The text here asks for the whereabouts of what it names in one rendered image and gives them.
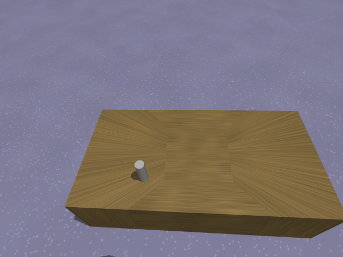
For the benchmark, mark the can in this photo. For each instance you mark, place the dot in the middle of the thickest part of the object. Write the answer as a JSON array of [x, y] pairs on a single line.
[[141, 171]]

